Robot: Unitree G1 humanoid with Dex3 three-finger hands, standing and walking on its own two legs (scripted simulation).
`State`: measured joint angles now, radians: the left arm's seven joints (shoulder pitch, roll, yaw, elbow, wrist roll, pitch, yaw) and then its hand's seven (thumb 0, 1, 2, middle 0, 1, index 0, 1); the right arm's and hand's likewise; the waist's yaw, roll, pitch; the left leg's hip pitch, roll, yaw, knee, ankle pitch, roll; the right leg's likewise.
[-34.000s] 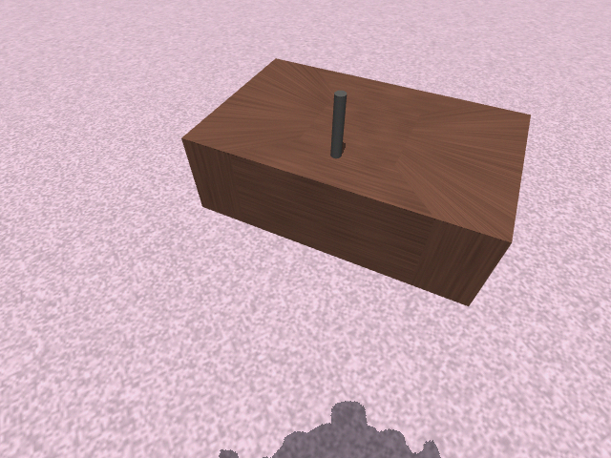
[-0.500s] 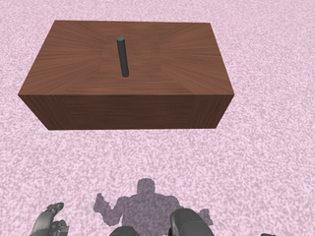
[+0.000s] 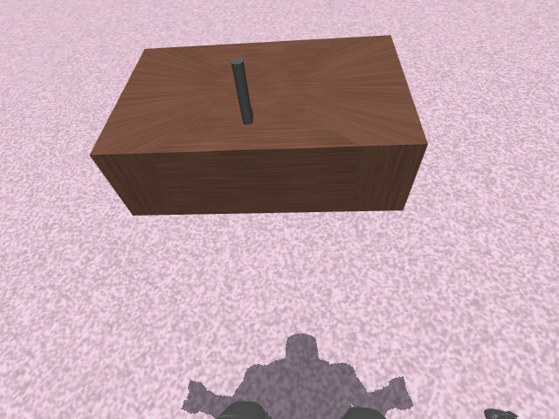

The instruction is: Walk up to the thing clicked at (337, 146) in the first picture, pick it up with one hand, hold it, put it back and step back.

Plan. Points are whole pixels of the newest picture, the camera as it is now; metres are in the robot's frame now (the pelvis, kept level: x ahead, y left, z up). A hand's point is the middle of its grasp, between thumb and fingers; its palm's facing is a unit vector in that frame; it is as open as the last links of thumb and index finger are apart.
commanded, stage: step back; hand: left
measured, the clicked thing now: (243, 93) +1.16 +0.18 -0.24
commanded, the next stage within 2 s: stand in 0.96 s
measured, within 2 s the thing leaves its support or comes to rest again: neither
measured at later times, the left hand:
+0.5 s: hand out of the picture +0.04 +0.26 -0.13, palm faces +0.04 -0.92 -0.38, open 7.4 cm
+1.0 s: hand out of the picture +0.12 +0.30 -0.14, palm faces -0.01 -0.93 -0.37, open 7.4 cm
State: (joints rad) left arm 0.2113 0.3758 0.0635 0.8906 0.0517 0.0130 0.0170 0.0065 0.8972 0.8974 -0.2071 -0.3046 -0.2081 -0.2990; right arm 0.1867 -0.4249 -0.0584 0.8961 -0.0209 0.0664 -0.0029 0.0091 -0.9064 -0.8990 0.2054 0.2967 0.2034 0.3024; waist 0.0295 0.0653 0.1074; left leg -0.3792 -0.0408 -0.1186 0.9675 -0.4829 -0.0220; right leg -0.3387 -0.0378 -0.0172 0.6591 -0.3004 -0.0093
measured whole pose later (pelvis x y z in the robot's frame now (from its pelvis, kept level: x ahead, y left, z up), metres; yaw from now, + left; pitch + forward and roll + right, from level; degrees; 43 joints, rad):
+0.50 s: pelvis +0.00 +0.00 +0.01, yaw +1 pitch -3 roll +0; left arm 0.23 0.34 0.05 0.97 0.04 -0.05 0.00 0.00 0.90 0.90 -0.21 -0.30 -0.21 -0.30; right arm 0.20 -0.39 -0.06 0.98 -0.03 0.01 0.01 0.01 -0.91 -0.90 0.21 0.30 0.20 0.30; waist 0.03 0.04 0.07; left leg -0.35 -0.01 -0.07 0.87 -0.49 0.01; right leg -0.24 0.00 -0.04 0.57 -0.28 -0.03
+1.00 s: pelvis +0.03 +0.04 +0.01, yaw -1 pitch -2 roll +0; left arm 0.10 0.37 0.01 1.06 0.00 -0.02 0.01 0.00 0.90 0.90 -0.20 -0.30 -0.20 -0.30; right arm 0.04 -0.33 -0.02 1.06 -0.01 -0.01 0.01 0.01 -0.90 -0.90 0.21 0.30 0.21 0.30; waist 0.01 0.00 0.08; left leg -0.23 0.04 0.04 0.51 -0.25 -0.01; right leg -0.17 -0.02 0.02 0.50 -0.29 0.03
